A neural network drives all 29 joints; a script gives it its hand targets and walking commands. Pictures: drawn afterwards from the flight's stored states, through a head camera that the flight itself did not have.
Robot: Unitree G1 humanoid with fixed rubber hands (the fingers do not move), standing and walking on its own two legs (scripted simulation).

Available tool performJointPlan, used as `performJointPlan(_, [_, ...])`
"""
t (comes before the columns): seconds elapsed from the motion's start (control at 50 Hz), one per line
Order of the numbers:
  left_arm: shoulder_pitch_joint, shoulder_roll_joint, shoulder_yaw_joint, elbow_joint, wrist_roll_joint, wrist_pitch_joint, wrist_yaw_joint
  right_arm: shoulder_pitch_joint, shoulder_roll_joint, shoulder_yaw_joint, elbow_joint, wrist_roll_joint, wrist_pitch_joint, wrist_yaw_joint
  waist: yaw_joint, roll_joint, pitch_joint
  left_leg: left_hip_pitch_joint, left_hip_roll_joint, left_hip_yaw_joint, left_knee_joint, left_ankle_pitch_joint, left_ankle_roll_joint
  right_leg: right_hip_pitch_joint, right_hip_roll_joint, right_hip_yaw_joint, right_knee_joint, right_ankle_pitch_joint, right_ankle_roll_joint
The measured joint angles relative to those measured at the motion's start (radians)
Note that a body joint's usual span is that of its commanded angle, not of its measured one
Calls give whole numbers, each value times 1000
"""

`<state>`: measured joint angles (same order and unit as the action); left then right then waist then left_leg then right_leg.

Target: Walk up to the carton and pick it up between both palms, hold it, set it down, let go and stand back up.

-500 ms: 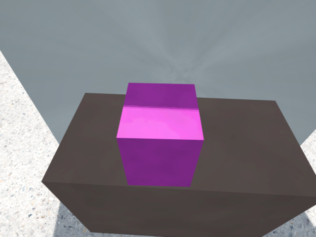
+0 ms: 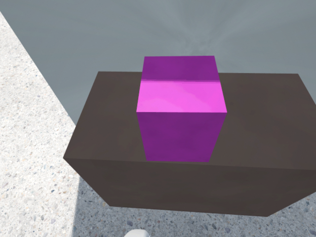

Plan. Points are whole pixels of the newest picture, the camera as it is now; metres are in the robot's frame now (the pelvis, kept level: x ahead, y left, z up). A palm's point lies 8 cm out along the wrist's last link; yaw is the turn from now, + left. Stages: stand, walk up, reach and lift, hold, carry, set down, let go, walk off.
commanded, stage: walk up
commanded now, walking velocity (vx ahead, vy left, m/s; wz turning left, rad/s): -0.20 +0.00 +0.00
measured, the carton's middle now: (178, 111) +0.47 -0.01 +0.01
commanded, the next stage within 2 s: stand in 1.86 s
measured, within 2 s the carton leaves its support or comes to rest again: neither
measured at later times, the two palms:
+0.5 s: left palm out of the picture -0.05 +0.28 -0.13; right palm out of the picture -0.04 -0.14 -0.14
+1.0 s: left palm out of the picture -0.09 +0.20 -0.13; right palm out of the picture -0.05 -0.22 -0.14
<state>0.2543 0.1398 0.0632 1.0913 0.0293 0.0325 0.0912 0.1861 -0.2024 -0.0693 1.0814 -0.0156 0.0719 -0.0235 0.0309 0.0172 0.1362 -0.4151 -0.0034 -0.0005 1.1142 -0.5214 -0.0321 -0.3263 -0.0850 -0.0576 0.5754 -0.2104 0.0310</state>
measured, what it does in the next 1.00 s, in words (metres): steps on the spot: left foot, then right foot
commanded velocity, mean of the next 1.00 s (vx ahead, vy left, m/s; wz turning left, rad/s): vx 0.08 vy -0.02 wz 0.00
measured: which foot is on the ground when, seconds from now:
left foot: up 0.00-0.08, down 0.10-0.88, up 0.90-1.00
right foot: down 0.00-0.12, up 0.14-0.42, down 0.44-0.60, up 0.62-0.82, down 0.84-1.00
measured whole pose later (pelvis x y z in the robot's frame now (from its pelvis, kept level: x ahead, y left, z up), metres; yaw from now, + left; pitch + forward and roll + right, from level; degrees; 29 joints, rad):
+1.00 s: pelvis -0.04 +0.01 +0.01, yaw -1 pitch -2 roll +1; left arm 0.43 0.07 0.02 1.13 0.03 -0.02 0.03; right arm 0.32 -0.18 -0.06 1.11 -0.03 0.03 0.01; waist 0.01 0.04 -0.06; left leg -0.42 0.05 0.06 0.93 -0.38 -0.02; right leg -0.09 -0.03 -0.08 0.43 -0.30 -0.02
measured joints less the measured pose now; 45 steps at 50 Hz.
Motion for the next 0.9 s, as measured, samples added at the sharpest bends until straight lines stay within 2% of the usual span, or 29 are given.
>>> performJointPlan(0.06, [-38,42,9,-1,5,24,-8,-35,-1,0,-52,7,-27,-10,-32,-11,0,69,54,-28,-250,69,-11,-44,-1,-13,32,9,16])
performJointPlan(0.1, [-65,64,13,-8,6,25,-24,-42,9,3,-50,7,-44,-14,-23,-39,-1,139,53,-18,-419,132,-1,-76,-10,5,79,0,21])
performJointPlan(0.12, [-76,82,16,-9,10,27,-31,-42,30,8,-42,3,-48,-12,-10,-84,7,151,30,9,-419,140,9,-88,-22,42,117,-52,6])
performJointPlan(0.14, [-76,91,19,-12,13,34,-35,-25,46,19,-41,-4,-51,-10,-2,-104,-7,150,25,23,-410,139,18,-105,-8,74,164,-153,-12])
performJointPlan(0.18, [-61,91,18,-31,10,50,-44,30,68,32,-37,-22,-44,-10,-17,-90,-66,133,38,6,-421,146,29,-134,55,109,277,-267,-34])
performJointPlan(0.2, [-59,90,17,-38,3,50,-52,53,78,38,-30,-26,-40,-10,-22,-84,-83,142,40,-4,-457,173,33,-135,79,119,333,-267,-44])
performJointPlan(0.24, [-57,89,17,-42,-6,35,-67,82,98,51,-17,-23,-36,-10,-9,-87,-104,172,32,4,-541,226,40,-132,108,139,413,-223,-58])
performJointPlan(0.28, [-47,81,14,-37,-3,21,-72,87,110,57,-9,-8,-43,-8,1,-94,-113,194,17,25,-602,253,50,-112,110,132,437,-182,-57])
performJointPlan(0.32, [-35,68,5,-24,-5,16,-71,86,110,57,-4,-2,-60,-12,-3,-95,-115,203,-5,38,-637,273,61,-55,94,109,373,-170,-47])
performJointPlan(0.4, [-9,36,-15,7,-26,15,-59,69,102,61,-1,-11,-77,-18,-8,-91,-110,195,-46,75,-638,278,79,96,72,82,118,-227,-40])
performJointPlan(0.42, [-4,27,-20,16,-30,13,-54,64,99,59,-1,-12,-76,-20,-13,-86,-106,189,-54,82,-627,274,81,141,70,75,26,-208,-43])
performJointPlan(0.48, [0,-31,-41,53,-26,-4,-46,55,63,45,15,3,-67,-20,-35,12,-85,197,-26,51,-615,272,76,222,104,40,-116,-111,-52])
performJointPlan(0.5, [13,-41,-48,59,-25,-12,-48,60,60,44,20,11,-65,-19,-40,21,-91,208,-27,51,-641,290,82,229,103,40,-134,-99,-52])
performJointPlan(0.6, [40,-56,-54,81,-15,-21,-53,70,70,45,30,1,-66,-10,-62,7,-84,238,-32,53,-700,326,82,238,98,39,-150,-83,-49])
performJointPlan(0.68, [24,-4,-16,56,-2,23,-64,76,82,35,3,-23,-70,-29,-84,-37,-63,187,-3,57,-648,315,65,58,105,20,214,-233,-29])
performJointPlan(0.72, [16,21,-7,35,11,24,-83,103,72,19,15,-21,-66,-28,-78,-40,-76,175,18,49,-650,322,52,-12,94,11,352,-242,-22])
performJointPlan(0.74, [14,28,-8,23,10,15,-93,119,64,13,31,-15,-59,-28,-66,-38,-87,178,24,47,-662,329,41,-20,79,8,361,-253,-20])
performJointPlan(0.78, [19,30,-9,-2,3,-12,-104,146,46,4,65,-8,-45,-25,-40,-29,-118,183,28,46,-683,338,27,10,50,16,267,-260,-16])
performJointPlan(0.84, [34,22,-13,-18,-5,-51,-86,157,31,-3,89,-7,-36,-21,-14,-24,-138,164,27,53,-631,310,14,123,21,16,-14,-168,-1])
performJointPlan(0.86, [34,9,-14,-9,-5,-59,-75,150,23,-6,91,-7,-35,-17,-12,0,-131,148,43,44,-579,279,12,141,36,5,-49,-113,-5])
performJointPlan(0.9, [57,-24,-26,3,-1,-62,-64,151,10,-5,84,-9,-32,-11,-33,51,-140,100,62,12,-452,134,29,158,63,-36,-36,-115,-29])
